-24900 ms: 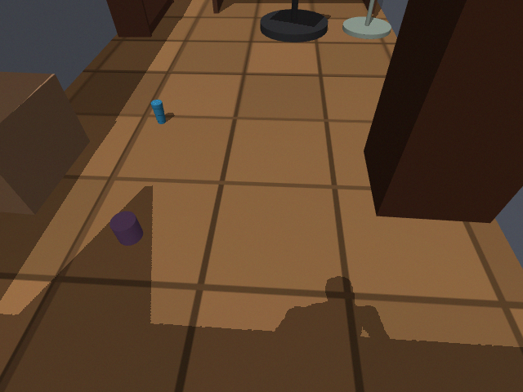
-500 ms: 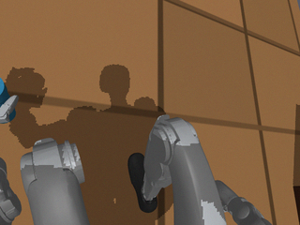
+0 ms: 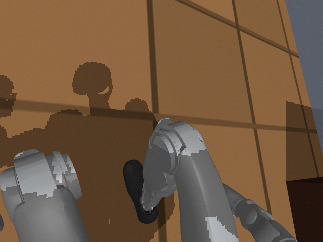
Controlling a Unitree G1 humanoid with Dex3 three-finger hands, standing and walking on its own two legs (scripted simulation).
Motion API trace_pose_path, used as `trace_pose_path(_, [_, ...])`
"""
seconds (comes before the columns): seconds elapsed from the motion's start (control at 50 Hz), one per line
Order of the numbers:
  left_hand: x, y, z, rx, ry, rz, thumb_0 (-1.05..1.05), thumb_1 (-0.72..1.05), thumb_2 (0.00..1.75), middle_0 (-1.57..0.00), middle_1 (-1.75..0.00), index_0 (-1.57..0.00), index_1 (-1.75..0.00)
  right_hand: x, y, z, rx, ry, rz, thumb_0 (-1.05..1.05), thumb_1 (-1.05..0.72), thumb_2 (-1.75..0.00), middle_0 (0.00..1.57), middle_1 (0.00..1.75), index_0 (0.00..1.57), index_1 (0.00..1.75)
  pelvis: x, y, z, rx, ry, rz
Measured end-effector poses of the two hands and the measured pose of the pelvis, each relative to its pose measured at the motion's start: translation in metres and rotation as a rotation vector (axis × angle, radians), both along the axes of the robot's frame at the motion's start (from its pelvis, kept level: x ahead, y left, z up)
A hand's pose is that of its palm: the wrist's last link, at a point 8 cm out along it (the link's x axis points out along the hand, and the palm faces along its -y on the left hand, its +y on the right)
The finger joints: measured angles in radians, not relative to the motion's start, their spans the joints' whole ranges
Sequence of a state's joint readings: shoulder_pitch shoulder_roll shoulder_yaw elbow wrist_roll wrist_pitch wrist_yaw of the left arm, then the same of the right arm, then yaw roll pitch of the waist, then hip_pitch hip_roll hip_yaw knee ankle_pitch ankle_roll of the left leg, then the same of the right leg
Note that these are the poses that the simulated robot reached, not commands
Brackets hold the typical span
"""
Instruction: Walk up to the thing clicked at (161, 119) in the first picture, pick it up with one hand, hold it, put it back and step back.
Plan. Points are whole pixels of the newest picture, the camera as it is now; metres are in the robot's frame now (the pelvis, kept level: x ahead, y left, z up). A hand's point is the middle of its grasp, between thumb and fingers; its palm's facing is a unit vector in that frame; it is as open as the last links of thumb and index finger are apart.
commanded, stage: lower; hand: left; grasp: from the side
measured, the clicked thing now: out of the picture +0.44 +0.29 -0.19
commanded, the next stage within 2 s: loosen in 0.38 s
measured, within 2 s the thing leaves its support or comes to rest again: rests again in 0.94 s
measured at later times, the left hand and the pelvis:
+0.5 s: hand out of the picture +0.44 +0.29 -0.17, palm faces +0.39 -0.92 -0.01, open 9.6 cm; pelvis +0.00 +0.00 +0.00, yaw -2 degrees
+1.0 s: hand out of the picture +0.44 +0.29 -0.16, palm faces +0.38 -0.92 +0.00, open 13.0 cm; pelvis -0.01 +0.01 +0.00, yaw -2 degrees
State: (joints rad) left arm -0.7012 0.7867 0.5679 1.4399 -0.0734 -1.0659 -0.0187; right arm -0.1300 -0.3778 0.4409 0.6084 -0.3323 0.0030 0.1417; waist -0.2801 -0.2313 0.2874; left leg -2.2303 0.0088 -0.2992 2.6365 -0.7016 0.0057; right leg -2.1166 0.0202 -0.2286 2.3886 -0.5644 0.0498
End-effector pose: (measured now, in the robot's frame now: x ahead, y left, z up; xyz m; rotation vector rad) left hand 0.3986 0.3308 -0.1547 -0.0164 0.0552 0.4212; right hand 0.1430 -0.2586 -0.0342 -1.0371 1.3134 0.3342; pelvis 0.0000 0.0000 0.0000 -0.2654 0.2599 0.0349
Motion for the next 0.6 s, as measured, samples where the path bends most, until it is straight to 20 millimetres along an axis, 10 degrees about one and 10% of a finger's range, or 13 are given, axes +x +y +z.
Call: trace_pose_path(0.6, [0.004, -0.006, -0.017, 0.009, -0.006, -0.021, 0.02, -0.25, 1.02, -0.84, -0.95, -0.72, -0.94, -0.006, 0.009, 0.011, -0.046, 0.011, 0.059, 0.00, -0.91, -0.90, 0.20, 0.30, 0.21, 0.30, -0.005, 0.005, -0.003, -0.034, -0.054, -0.026])
